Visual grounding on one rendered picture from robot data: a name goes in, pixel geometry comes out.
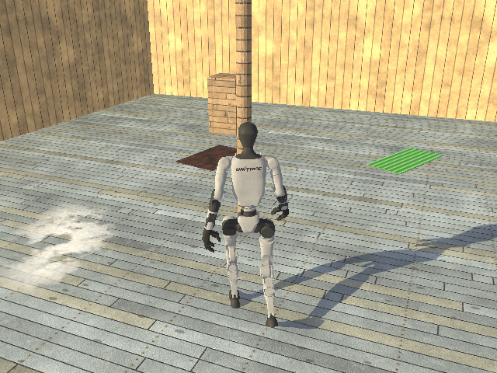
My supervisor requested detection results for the left robot upper arm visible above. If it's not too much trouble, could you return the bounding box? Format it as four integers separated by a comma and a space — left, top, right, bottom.
213, 156, 232, 200

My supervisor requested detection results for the robot right forearm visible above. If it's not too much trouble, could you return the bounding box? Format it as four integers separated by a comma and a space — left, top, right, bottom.
276, 185, 288, 210

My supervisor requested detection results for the left robot foot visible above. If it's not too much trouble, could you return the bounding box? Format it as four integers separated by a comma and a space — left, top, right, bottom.
229, 290, 240, 309

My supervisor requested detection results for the right robot upper arm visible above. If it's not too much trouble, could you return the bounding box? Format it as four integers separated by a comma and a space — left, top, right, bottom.
264, 155, 285, 197

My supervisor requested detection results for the left robot hand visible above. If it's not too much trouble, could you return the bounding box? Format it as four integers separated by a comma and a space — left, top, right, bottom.
202, 228, 221, 253

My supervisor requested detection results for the robot left forearm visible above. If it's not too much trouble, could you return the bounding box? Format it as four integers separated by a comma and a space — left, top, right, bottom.
204, 189, 221, 230

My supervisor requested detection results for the left robot thigh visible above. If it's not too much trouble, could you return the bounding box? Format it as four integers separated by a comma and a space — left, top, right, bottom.
222, 216, 239, 262

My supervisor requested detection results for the right robot hand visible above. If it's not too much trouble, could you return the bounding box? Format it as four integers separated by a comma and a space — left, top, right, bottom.
271, 206, 289, 221

